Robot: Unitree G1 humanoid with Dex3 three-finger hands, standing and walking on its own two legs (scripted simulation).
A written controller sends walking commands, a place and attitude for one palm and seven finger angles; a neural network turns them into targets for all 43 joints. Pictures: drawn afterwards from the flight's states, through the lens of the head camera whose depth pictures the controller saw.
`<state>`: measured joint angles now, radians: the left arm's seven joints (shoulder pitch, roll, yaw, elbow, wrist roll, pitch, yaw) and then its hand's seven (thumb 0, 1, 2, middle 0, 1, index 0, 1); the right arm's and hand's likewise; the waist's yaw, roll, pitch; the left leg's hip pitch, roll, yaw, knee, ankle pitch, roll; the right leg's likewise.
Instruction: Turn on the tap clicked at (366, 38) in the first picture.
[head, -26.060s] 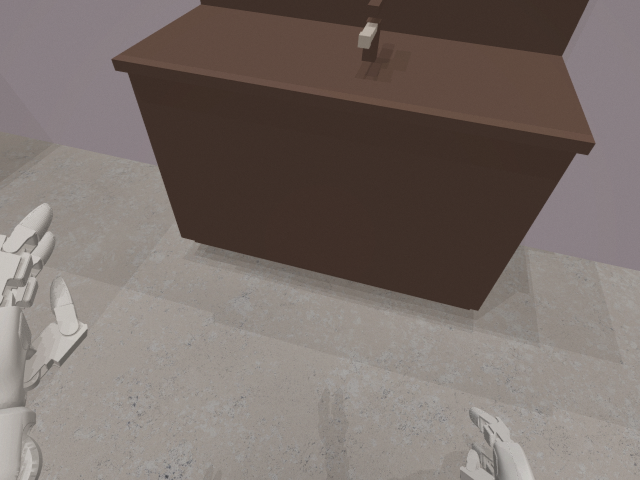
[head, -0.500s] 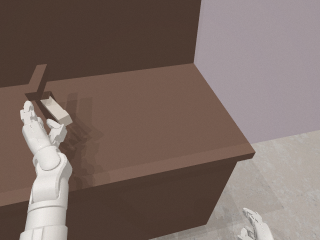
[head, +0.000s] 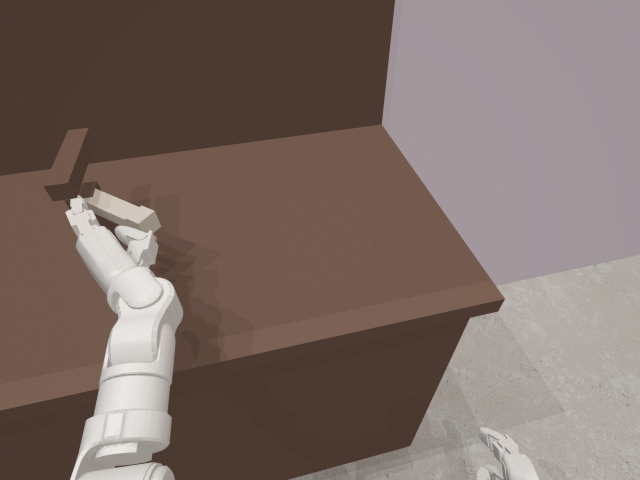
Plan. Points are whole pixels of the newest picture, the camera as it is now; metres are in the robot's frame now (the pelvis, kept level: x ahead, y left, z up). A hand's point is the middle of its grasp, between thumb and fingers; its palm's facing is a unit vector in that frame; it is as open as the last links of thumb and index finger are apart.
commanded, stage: push the lever round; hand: left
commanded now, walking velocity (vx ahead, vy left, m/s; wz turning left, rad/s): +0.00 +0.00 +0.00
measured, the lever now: (143, 222) +0.39 +0.27 +0.14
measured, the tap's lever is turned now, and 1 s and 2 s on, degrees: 48 68 85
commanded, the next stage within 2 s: lift the hand up off the lever in 1.26 s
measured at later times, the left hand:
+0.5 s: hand (172, 225) +0.39 +0.23 +0.13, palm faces +0.82 -0.58 -0.06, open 7.5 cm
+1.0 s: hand (174, 220) +0.40 +0.23 +0.13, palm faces +0.81 -0.58 -0.05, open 7.7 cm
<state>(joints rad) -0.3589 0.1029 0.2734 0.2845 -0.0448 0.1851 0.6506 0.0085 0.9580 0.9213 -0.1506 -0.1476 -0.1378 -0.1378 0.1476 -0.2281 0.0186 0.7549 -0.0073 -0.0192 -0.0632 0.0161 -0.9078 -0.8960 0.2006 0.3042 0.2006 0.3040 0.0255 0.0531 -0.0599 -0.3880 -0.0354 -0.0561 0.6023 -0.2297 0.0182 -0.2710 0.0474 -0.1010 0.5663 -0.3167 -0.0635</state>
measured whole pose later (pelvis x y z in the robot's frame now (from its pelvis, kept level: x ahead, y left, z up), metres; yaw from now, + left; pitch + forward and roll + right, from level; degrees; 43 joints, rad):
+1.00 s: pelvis +0.01 -0.02 +0.00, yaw +0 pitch +3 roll -1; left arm -0.51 0.12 0.36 0.48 0.00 0.17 0.74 0.01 0.93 0.93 -0.15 -0.15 -0.15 -0.14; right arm 0.18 -0.24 -0.01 0.77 -0.02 0.00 -0.04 0.02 -0.91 -0.90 0.20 0.30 0.20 0.30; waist -0.01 0.04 -0.10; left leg -0.43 -0.01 -0.06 0.62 -0.24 -0.01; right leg -0.32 0.07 -0.11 0.58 -0.33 -0.09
